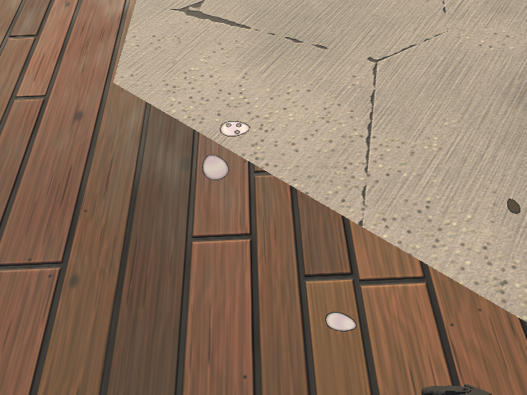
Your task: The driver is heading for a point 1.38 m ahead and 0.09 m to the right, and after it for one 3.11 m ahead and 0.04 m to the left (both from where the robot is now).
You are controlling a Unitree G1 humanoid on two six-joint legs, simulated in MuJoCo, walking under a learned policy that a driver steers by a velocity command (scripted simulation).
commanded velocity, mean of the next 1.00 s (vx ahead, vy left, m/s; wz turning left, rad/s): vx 0.50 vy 0.00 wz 0.00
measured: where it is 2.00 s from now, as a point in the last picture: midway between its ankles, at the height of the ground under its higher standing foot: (303, 184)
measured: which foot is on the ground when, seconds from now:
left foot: up 0.00-0.06, down 0.08-0.66, up 0.68-1.00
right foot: down 0.00-0.10, up 0.12-0.62, down 0.64-1.00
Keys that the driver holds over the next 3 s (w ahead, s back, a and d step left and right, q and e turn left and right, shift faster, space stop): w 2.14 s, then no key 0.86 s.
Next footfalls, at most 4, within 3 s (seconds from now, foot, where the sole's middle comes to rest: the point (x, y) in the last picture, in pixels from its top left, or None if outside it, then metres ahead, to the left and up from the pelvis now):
0.08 left None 0.22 0.06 -0.77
0.64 right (343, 365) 0.52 -0.11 -0.77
1.20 left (277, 259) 0.82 0.07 -0.77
1.76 right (337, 181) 1.12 -0.11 -0.77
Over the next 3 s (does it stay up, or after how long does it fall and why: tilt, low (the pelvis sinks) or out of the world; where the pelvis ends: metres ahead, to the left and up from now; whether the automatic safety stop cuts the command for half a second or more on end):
stays up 1.32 -0.02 0.01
